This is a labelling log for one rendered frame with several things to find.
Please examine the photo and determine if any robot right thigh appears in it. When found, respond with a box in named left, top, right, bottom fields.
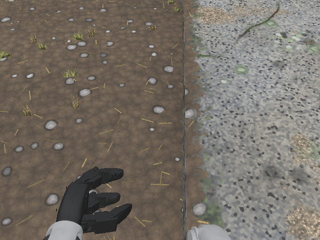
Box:
left=187, top=224, right=232, bottom=240

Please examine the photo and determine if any left robot hand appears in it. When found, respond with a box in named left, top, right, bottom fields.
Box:
left=56, top=166, right=132, bottom=234

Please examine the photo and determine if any left robot forearm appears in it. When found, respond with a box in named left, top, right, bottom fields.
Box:
left=43, top=220, right=83, bottom=240

